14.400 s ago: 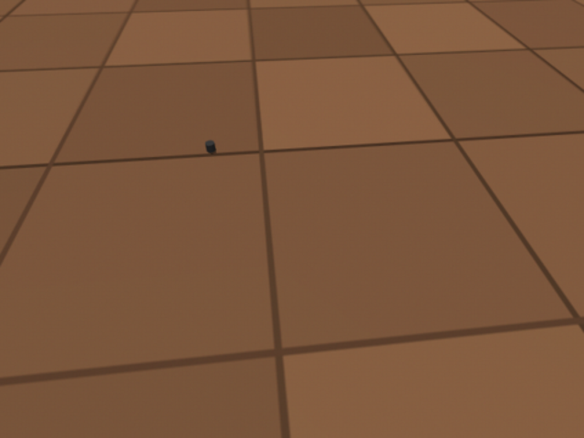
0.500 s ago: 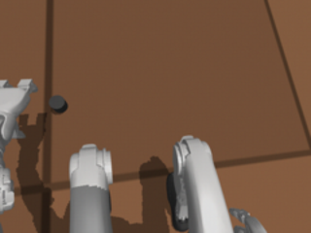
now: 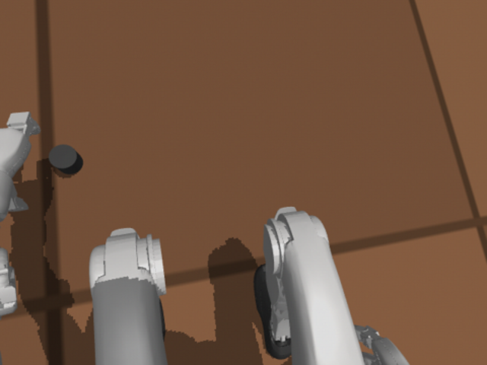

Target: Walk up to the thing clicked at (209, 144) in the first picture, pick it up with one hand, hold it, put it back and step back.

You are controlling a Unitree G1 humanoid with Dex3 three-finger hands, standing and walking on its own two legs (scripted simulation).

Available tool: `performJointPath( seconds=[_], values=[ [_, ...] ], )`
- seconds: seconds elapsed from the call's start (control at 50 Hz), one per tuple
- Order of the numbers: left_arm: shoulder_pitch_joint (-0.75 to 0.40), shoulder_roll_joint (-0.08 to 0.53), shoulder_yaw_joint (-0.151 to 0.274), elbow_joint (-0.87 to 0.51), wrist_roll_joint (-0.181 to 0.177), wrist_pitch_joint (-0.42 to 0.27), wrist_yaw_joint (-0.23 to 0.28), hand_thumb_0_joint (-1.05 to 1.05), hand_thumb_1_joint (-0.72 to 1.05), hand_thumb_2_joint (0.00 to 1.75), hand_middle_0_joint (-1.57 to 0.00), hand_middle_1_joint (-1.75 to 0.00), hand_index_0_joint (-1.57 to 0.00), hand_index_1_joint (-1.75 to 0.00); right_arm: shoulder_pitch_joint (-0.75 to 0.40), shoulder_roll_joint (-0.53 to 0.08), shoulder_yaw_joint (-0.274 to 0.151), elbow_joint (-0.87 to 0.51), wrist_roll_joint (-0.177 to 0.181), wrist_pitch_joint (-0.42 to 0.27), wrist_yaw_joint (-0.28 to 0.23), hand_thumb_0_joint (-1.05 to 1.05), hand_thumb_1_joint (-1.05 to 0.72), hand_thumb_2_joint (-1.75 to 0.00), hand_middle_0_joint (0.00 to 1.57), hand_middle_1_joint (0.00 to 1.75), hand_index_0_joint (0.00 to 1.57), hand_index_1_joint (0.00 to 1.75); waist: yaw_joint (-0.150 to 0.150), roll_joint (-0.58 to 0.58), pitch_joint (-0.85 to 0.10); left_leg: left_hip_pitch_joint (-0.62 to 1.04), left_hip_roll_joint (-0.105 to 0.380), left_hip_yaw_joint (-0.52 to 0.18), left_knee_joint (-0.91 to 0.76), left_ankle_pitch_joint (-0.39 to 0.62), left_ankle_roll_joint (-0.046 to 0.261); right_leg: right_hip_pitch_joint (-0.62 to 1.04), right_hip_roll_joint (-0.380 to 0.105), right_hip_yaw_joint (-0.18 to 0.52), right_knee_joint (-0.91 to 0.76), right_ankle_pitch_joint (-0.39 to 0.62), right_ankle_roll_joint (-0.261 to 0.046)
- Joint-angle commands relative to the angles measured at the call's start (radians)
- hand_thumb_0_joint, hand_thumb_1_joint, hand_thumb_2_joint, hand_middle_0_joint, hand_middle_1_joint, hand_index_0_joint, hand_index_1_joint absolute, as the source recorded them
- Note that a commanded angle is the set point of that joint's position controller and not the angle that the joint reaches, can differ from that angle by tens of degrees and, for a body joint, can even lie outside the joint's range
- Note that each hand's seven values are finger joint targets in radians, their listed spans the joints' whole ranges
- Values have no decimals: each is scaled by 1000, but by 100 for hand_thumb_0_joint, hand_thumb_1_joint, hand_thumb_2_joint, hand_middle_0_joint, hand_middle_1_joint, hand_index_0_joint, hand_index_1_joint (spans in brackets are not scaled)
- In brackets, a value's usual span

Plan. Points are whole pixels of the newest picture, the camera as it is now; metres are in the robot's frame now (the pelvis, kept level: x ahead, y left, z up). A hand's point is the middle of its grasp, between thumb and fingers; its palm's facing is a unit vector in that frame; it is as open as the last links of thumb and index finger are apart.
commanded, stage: rise first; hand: left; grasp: from above
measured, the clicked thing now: (66, 159) +0.48 +0.30 -0.30
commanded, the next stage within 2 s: approach in 0.06 s
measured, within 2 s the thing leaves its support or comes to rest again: neither
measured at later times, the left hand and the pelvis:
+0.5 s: hand (49, 140) +0.48 +0.30 -0.18, palm faces -0.38 -0.07 -0.92, open 13.9 cm; pelvis +0.00 +0.00 -0.01, yaw -1 degrees
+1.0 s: hand (34, 165) +0.44 +0.32 -0.19, palm faces -0.52 -0.09 -0.85, open 13.9 cm; pelvis +0.00 +0.00 +0.00, yaw -1 degrees
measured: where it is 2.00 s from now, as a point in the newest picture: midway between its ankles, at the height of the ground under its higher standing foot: (215, 341)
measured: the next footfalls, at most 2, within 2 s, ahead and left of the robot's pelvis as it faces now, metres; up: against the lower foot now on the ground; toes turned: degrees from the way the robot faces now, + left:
none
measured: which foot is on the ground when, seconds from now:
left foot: down 0.00-1.00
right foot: down 0.00-1.00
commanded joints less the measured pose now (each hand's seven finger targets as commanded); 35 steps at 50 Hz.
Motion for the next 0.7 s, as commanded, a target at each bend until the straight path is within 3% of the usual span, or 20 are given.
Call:
performJointPath(
  seconds=[0.0,0.06,0.08,0.12,0.14,0.18,0.2,0.24,0.3,0.36,0.42,0.46,0.56,0.6,0.62,0.68],
  values=[
    [-269,293,41,-140,-22,-6,45,0,-52,98,-7,-103,-8,-102,184,-259,-75,-13,1,-3,-14,0,-90,-90,20,30,20,30,12,326,-667,554,-7,113,-277,200,31,261,15,-151,-188,207,-95],
    [-284,292,45,-144,-21,-13,48,0,-53,99,-7,-102,-7,-102,198,-265,-77,-12,-3,-2,-12,0,-90,-90,20,30,20,30,-5,297,-659,541,-7,110,-269,190,34,265,15,-154,-191,200,-90],
    [-262,296,45,-146,-18,-15,50,0,-54,100,-7,-103,-7,-102,188,-260,-74,-11,-5,-2,-13,0,-90,-90,20,30,20,30,13,317,-675,550,-9,117,-261,200,34,272,18,-150,-192,209,-94],
    [-243,288,50,-124,-18,-13,55,0,-53,99,-7,-103,-8,-102,201,-266,-73,-9,-5,-2,-10,0,-90,-90,20,30,20,30,8,321,-672,583,-5,106,-268,232,28,263,13,-155,-178,228,-89],
    [-252,271,33,-113,-19,-13,53,0,-61,107,-7,-99,-4,-102,197,-265,-73,-8,-7,-2,-8,0,-91,-90,20,30,20,30,-8,312,-657,575,-4,103,-262,235,28,247,15,-159,-174,231,-90],
    [-315,278,24,-121,-19,-18,57,0,-51,96,-6,-106,-8,-104,204,-274,-70,-6,-6,-2,-7,0,-90,-90,20,30,20,30,-34,304,-651,556,-4,101,-250,227,32,251,16,-162,-177,234,-90],
    [-316,268,13,-119,-13,-19,61,0,-51,96,-6,-106,-8,-105,204,-269,-68,-1,-8,-3,-9,0,-90,-90,20,30,20,30,-29,310,-659,555,-4,107,-241,228,33,261,20,-158,-183,239,-91],
    [-375,277,10,-128,-13,-25,73,0,-51,96,-6,-107,-8,-105,209,-276,-63,1,-15,-5,-9,0,-90,-90,20,30,20,30,-46,328,-668,560,-2,104,-241,212,32,248,20,-163,-180,226,-89],
    [-441,216,-51,-70,2,-25,85,0,-51,96,-6,-108,-8,-106,221,-275,-48,10,-24,-13,-10,0,-90,-90,20,30,20,30,-102,322,-615,526,-2,99,-235,174,34,224,26,-172,-189,203,-89],
    [-517,232,-59,-67,14,-9,112,0,-51,96,-6,-109,-8,-107,236,-287,-33,11,-32,-21,-14,0,-90,-90,20,30,20,30,-122,351,-638,550,2,98,-227,190,34,229,24,-178,-186,224,-84],
    [-574,274,-42,-94,17,37,135,0,-51,96,-6,-109,-8,-106,232,-297,-28,-1,-26,-24,-19,0,-90,-90,20,30,20,30,-106,459,-695,618,5,96,-251,235,20,214,21,-182,-161,259,-89],
    [-550,279,-37,-38,27,83,134,0,-51,96,-6,-109,-8,-106,233,-295,-26,-13,-23,-20,-17,0,-91,-90,20,30,20,30,-110,462,-680,613,6,101,-253,245,18,213,19,-181,-157,272,-96],
    [-515,321,-19,-32,-4,182,81,0,-53,97,-7,-107,-8,-106,234,-301,-8,-50,-3,1,-19,0,-91,-90,20,30,20,30,-87,431,-736,581,0,118,-262,285,32,305,19,-162,-186,323,-99],
    [-448,281,-49,47,-26,212,38,0,-52,96,-7,-107,-8,-105,237,-298,-3,-66,12,7,-18,0,-90,-90,20,30,20,30,-101,358,-655,513,-1,115,-267,247,41,315,20,-157,-206,291,-96],
    [-456,280,-54,20,-48,214,14,0,-51,96,-6,-107,-8,-105,232,-298,-3,-70,19,10,-20,0,-90,-90,20,30,20,30,-103,329,-651,484,-2,113,-266,220,48,321,22,-154,-215,273,-93],
    [-391,320,-45,-9,-84,211,-54,0,-52,96,-7,-106,-8,-105,238,-299,5,-84,35,20,-24,0,-90,-89,20,30,20,30,-81,281,-657,465,-2,109,-268,247,52,393,21,-147,-226,288,-87]
  ],
)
